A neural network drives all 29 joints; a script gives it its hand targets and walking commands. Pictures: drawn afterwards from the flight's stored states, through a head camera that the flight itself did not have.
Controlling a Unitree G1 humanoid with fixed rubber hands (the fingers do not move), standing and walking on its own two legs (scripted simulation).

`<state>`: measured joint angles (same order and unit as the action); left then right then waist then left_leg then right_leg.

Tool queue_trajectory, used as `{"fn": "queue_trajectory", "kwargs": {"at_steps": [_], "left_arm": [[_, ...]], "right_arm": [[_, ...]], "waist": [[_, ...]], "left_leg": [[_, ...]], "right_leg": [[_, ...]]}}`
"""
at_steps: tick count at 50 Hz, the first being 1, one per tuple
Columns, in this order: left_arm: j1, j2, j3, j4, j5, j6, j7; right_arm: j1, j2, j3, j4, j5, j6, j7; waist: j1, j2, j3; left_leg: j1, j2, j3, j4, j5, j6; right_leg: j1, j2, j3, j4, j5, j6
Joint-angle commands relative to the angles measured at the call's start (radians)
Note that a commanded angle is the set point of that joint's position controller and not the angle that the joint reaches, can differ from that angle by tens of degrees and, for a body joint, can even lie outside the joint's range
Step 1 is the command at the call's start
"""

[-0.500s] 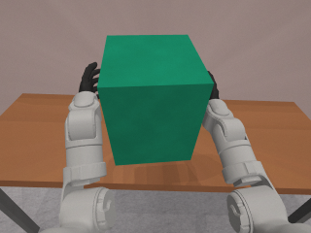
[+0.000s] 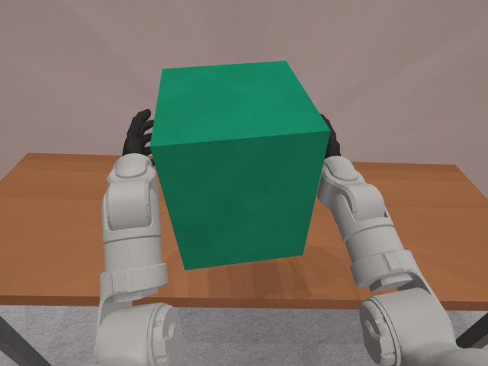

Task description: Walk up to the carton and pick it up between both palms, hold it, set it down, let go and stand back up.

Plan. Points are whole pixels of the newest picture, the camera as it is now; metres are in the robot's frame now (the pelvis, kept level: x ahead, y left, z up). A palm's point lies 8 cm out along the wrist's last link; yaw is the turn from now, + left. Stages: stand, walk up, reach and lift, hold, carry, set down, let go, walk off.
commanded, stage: hold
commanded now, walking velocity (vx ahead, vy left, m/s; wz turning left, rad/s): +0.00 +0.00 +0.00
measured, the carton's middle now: (235, 165) +0.37 +0.00 +0.19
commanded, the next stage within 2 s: none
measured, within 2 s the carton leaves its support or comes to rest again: neither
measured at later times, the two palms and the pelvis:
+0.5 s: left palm (130, 152) +0.36 +0.15 +0.23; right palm (319, 157) +0.36 -0.14 +0.21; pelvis +0.00 +0.00 +0.00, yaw +0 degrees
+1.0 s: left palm (132, 155) +0.35 +0.15 +0.23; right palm (325, 156) +0.35 -0.14 +0.21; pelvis -0.01 +0.00 +0.00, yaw +0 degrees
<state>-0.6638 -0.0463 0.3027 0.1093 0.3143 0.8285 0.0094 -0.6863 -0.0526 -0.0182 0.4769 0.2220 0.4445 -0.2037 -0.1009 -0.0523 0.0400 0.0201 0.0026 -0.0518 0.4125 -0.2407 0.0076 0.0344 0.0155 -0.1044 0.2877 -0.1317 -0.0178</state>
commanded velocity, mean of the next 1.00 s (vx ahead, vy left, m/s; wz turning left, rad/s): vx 0.00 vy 0.00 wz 0.00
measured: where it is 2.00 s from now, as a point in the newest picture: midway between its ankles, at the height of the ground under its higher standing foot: outside the picture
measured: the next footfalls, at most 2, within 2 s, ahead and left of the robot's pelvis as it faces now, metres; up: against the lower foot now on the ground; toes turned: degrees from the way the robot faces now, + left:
none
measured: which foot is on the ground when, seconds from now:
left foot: down 0.00-1.00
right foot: down 0.00-1.00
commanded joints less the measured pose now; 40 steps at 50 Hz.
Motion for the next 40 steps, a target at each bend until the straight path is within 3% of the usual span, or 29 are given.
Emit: {"fn": "queue_trajectory", "kwargs": {"at_steps": [1, 2, 3, 4, 6, 7, 8, 9, 10, 12, 14, 15, 16, 19, 20, 21, 24, 26, 27, 28, 31, 32, 33, 36, 37, 39, 40], "left_arm": [[-0.772, -0.568, -0.598, -0.263, -0.236, -0.097, -0.14], [-0.76, -0.555, -0.604, -0.284, -0.243, -0.105, -0.132], [-0.735, -0.541, -0.592, -0.235, -0.223, -0.098, -0.134], [-0.711, -0.54, -0.581, -0.219, -0.216, -0.092, -0.141], [-0.747, -0.518, -0.533, -0.126, -0.179, -0.072, -0.151], [-0.75, -0.533, -0.537, -0.142, -0.185, -0.07, -0.15], [-0.749, -0.544, -0.538, -0.149, -0.178, -0.069, -0.148], [-0.745, -0.539, -0.532, -0.149, -0.179, -0.068, -0.147], [-0.76, -0.535, -0.516, -0.086, -0.157, -0.061, -0.15], [-0.79, -0.556, -0.549, -0.149, -0.19, -0.072, -0.151], [-0.794, -0.585, -0.558, -0.132, -0.198, -0.072, -0.15], [-0.796, -0.574, -0.552, -0.118, -0.208, -0.077, -0.15], [-0.786, -0.569, -0.545, -0.096, -0.205, -0.074, -0.149], [-0.796, -0.582, -0.544, -0.065, -0.194, -0.071, -0.154], [-0.79, -0.579, -0.534, -0.055, -0.182, -0.069, -0.155], [-0.798, -0.578, -0.546, -0.097, -0.204, -0.074, -0.154], [-0.772, -0.594, -0.588, -0.159, -0.231, -0.082, -0.149], [-0.759, -0.577, -0.569, -0.154, -0.237, -0.083, -0.142], [-0.742, -0.553, -0.541, -0.114, -0.214, -0.077, -0.147], [-0.729, -0.565, -0.547, -0.159, -0.221, -0.08, -0.146], [-0.693, -0.523, -0.502, -0.11, -0.184, -0.066, -0.16], [-0.715, -0.53, -0.531, -0.187, -0.195, -0.07, -0.164], [-0.715, -0.511, -0.532, -0.202, -0.202, -0.074, -0.161], [-0.75, -0.523, -0.52, -0.154, -0.186, -0.073, -0.156], [-0.728, -0.526, -0.523, -0.15, -0.183, -0.071, -0.156], [-0.778, -0.547, -0.565, -0.224, -0.21, -0.08, -0.151], [-0.785, -0.534, -0.558, -0.169, -0.201, -0.077, -0.146]], "right_arm": [[-0.985, 0.625, 0.424, -0.508, 0.147, -0.11, 0.081], [-0.98, 0.624, 0.441, -0.543, 0.158, -0.117, 0.079], [-0.972, 0.613, 0.429, -0.522, 0.147, -0.11, 0.072], [-0.98, 0.621, 0.436, -0.518, 0.141, -0.105, 0.066], [-0.955, 0.602, 0.387, -0.397, 0.098, -0.084, 0.074], [-0.952, 0.612, 0.393, -0.406, 0.091, -0.089, 0.081], [-0.941, 0.613, 0.386, -0.36, 0.096, -0.088, 0.088], [-0.977, 0.612, 0.403, -0.407, 0.105, -0.096, 0.094], [-0.981, 0.606, 0.38, -0.356, 0.095, -0.091, 0.094], [-0.999, 0.608, 0.385, -0.394, 0.096, -0.105, 0.094], [-1.008, 0.609, 0.366, -0.375, 0.085, -0.107, 0.096], [-1.032, 0.616, 0.375, -0.413, 0.092, -0.115, 0.092], [-1.035, 0.607, 0.363, -0.376, 0.086, -0.112, 0.09], [-1.014, 0.592, 0.338, -0.333, 0.055, -0.109, 0.093], [-1.024, 0.588, 0.333, -0.338, 0.063, -0.108, 0.096], [-1.032, 0.588, 0.345, -0.364, 0.066, -0.114, 0.101], [-0.999, 0.576, 0.372, -0.42, 0.096, -0.118, 0.096], [-1.014, 0.58, 0.378, -0.434, 0.104, -0.116, 0.089], [-0.982, 0.579, 0.362, -0.393, 0.092, -0.108, 0.086], [-0.998, 0.591, 0.39, -0.435, 0.103, -0.117, 0.087], [-0.951, 0.584, 0.387, -0.373, 0.097, -0.097, 0.076], [-0.944, 0.592, 0.396, -0.412, 0.103, -0.101, 0.073], [-0.941, 0.607, 0.411, -0.445, 0.121, -0.103, 0.072], [-1.004, 0.621, 0.428, -0.471, 0.135, -0.101, 0.072], [-0.993, 0.628, 0.42, -0.427, 0.131, -0.096, 0.071], [-1.017, 0.64, 0.436, -0.482, 0.14, -0.112, 0.073], [-1.028, 0.622, 0.436, -0.465, 0.137, -0.107, 0.078]], "waist": [[-0.014, 0.123, -0.575], [0.01, 0.106, -0.599], [-0.022, 0.082, -0.564], [0.0, 0.094, -0.53], [-0.004, 0.072, -0.403], [0.016, 0.075, -0.436], [0.011, 0.083, -0.413], [0.027, 0.074, -0.443], [0.015, 0.1, -0.391], [0.003, 0.109, -0.448], [-0.006, 0.129, -0.45], [0.005, 0.106, -0.472], [0.012, 0.098, -0.457], [-0.025, 0.102, -0.456], [-0.02, 0.106, -0.435], [-0.019, 0.09, -0.474], [-0.023, 0.13, -0.582], [-0.02, 0.087, -0.57], [-0.033, 0.088, -0.514], [-0.007, 0.071, -0.557], [-0.004, 0.065, -0.433], [-0.01, 0.061, -0.499], [-0.001, 0.043, -0.515], [0.03, 0.056, -0.491], [0.02, 0.071, -0.462], [0.026, 0.087, -0.531], [0.015, 0.095, -0.487]], "left_leg": [[0.047, -0.033, 0.016, -0.025, 0.523, -0.063], [0.042, -0.038, 0.022, -0.01, 0.538, -0.062], [0.053, -0.043, 0.017, -0.017, 0.497, -0.059], [0.029, -0.04, 0.018, -0.027, 0.475, -0.048], [-0.041, -0.034, 0.027, -0.079, 0.291, -0.04], [-0.058, -0.029, 0.028, -0.095, 0.277, -0.033], [-0.072, -0.031, 0.033, -0.104, 0.262, -0.032], [-0.068, -0.024, 0.035, -0.102, 0.284, -0.028], [-0.074, -0.027, 0.037, -0.105, 0.246, -0.034], [-0.049, -0.029, 0.038, -0.097, 0.27, -0.039], [-0.043, -0.037, 0.039, -0.09, 0.269, -0.042], [-0.039, -0.034, 0.034, -0.081, 0.288, -0.035], [-0.046, -0.034, 0.039, -0.088, 0.274, -0.029], [-0.041, -0.022, 0.026, -0.107, 0.236, -0.044], [-0.038, -0.021, 0.029, -0.113, 0.231, -0.041], [-0.026, -0.018, 0.032, -0.101, 0.266, -0.043], [0.03, -0.023, 0.022, -0.048, 0.436, -0.066], [0.061, -0.025, 0.022, -0.033, 0.476, -0.062], [0.033, -0.033, 0.033, -0.042, 0.43, -0.056], [0.036, -0.027, 0.026, -0.041, 0.454, -0.051], [-0.012, -0.041, 0.04, -0.065, 0.369, -0.036], [0.007, -0.037, 0.033, -0.067, 0.416, -0.043], [0.02, -0.041, 0.047, -0.057, 0.446, -0.038], [-0.007, -0.04, 0.035, -0.066, 0.379, -0.036], [-0.016, -0.041, 0.045, -0.066, 0.361, -0.033], [0.002, -0.035, 0.038, -0.063, 0.377, -0.038], [-0.009, -0.03, 0.038, -0.068, 0.359, -0.047]], "right_leg": [[0.227, 0.045, 0.016, 0.033, 0.329, 0.054], [0.235, 0.044, 0.013, 0.038, 0.374, 0.059], [0.225, 0.043, 0.015, 0.029, 0.368, 0.067], [0.242, 0.038, 0.026, 0.024, 0.346, 0.059], [0.188, 0.03, 0.014, 0.002, 0.174, 0.054], [0.21, 0.023, 0.023, 0.0, 0.169, 0.048], [0.199, 0.026, 0.008, 0.007, 0.146, 0.041], [0.217, 0.032, 0.013, 0.007, 0.152, 0.043], [0.188, 0.031, 0.014, 0.004, 0.131, 0.043], [0.198, 0.024, 0.023, 0.017, 0.156, 0.038], [0.192, 0.027, 0.014, 0.011, 0.143, 0.036], [0.192, 0.029, 0.013, 0.01, 0.159, 0.044], [0.175, 0.033, 0.009, 0.003, 0.134, 0.04], [0.174, 0.033, -0.001, 0.005, 0.095, 0.035], [0.155, 0.035, 0.002, 0.001, 0.087, 0.036], [0.174, 0.038, 0.003, 0.005, 0.11, 0.032], [0.191, 0.048, 0.001, 0.018, 0.228, 0.035], [0.181, 0.048, 0.002, 0.017, 0.244, 0.038], [0.176, 0.039, 0.014, 0.012, 0.226, 0.039], [0.215, 0.047, 0.002, 0.015, 0.261, 0.034], [0.219, 0.032, 0.019, 0.0, 0.242, 0.045], [0.243, 0.037, 0.012, 0.016, 0.281, 0.053], [0.245, 0.039, 0.016, 0.022, 0.31, 0.053], [0.235, 0.038, 0.013, 0.011, 0.252, 0.061], [0.221, 0.033, 0.017, 0.005, 0.237, 0.052], [0.23, 0.036, 0.011, 0.018, 0.246, 0.048], [0.212, 0.033, 0.018, 0.02, 0.213, 0.052]]}}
